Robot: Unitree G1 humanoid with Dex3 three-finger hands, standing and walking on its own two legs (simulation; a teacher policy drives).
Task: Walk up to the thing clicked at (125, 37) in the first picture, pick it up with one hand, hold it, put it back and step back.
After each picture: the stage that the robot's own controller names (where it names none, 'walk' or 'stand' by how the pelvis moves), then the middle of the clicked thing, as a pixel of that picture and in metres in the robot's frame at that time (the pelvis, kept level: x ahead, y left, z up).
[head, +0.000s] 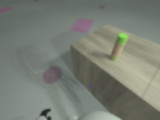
stand; (117, 48) +0.62 -0.19 +0.05
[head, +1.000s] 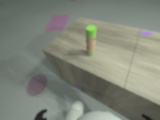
walk; (90, 42) +0.58 +0.06 +0.08
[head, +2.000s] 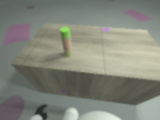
stand; (66, 43) +0.57 +0.23 +0.08
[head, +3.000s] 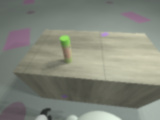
stand; (66, 50) +0.53 +0.23 +0.05
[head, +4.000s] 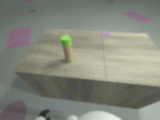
stand; (67, 50) +0.53 +0.22 +0.04
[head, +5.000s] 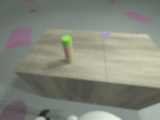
stand; (68, 51) +0.53 +0.22 +0.04
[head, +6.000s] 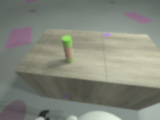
stand; (68, 51) +0.53 +0.22 +0.04
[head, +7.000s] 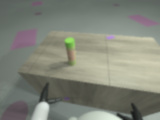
rise first; (71, 53) +0.52 +0.21 +0.05
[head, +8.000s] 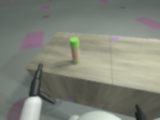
go down; (75, 52) +0.55 +0.20 +0.05
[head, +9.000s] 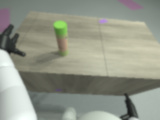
go down; (62, 41) +0.53 +0.19 +0.09
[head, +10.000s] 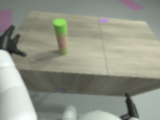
approach; (62, 39) +0.53 +0.19 +0.10
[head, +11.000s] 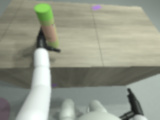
close; (49, 30) +0.55 +0.22 +0.13
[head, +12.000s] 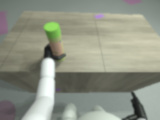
lift; (56, 45) +0.46 +0.19 +0.12
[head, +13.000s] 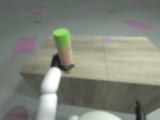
lift; (65, 54) +0.33 +0.16 +0.24
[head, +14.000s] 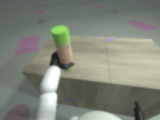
hold; (64, 52) +0.32 +0.17 +0.25
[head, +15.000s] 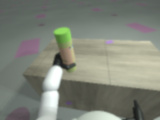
hold; (67, 53) +0.33 +0.15 +0.25
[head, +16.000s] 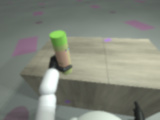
crouch; (62, 55) +0.33 +0.18 +0.23
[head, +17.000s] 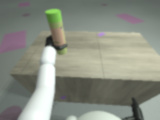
crouch; (58, 35) +0.46 +0.20 +0.26
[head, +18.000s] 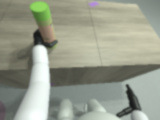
lower; (47, 30) +0.53 +0.21 +0.13
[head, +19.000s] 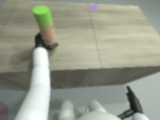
lower; (48, 33) +0.53 +0.21 +0.13
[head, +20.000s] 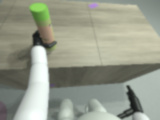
lower; (46, 31) +0.53 +0.21 +0.14
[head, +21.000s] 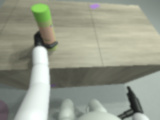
lower; (47, 32) +0.53 +0.21 +0.13
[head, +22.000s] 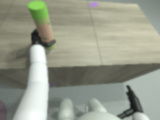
loosen; (45, 30) +0.54 +0.22 +0.14
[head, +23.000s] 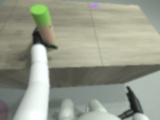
withdraw; (46, 32) +0.53 +0.21 +0.13
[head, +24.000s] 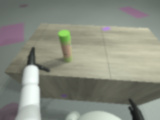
sink last; (66, 48) +0.50 +0.20 +0.10
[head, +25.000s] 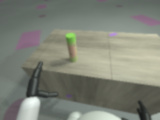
stand; (72, 49) +0.53 +0.21 +0.09
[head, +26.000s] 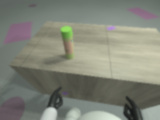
stand; (68, 45) +0.51 +0.21 +0.12
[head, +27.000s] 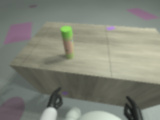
stand; (68, 44) +0.52 +0.20 +0.12
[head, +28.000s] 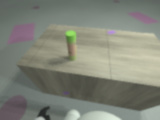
stand; (71, 47) +0.53 +0.19 +0.08
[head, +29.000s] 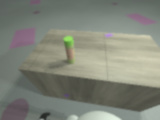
stand; (70, 51) +0.53 +0.21 +0.05
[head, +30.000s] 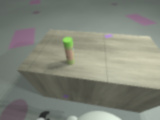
stand; (69, 52) +0.52 +0.21 +0.04
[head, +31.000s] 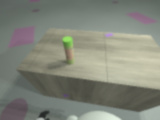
stand; (69, 52) +0.52 +0.21 +0.04
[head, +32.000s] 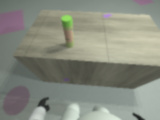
walk; (68, 33) +0.61 +0.21 +0.06
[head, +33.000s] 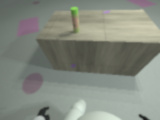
walk; (75, 21) +0.91 +0.25 +0.07
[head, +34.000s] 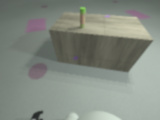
stand; (82, 18) +1.18 +0.20 +0.06
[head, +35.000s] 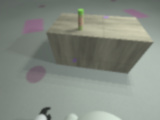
stand; (80, 20) +1.13 +0.19 +0.05
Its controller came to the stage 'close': yes
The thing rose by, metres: 0.22
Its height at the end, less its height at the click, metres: +0.00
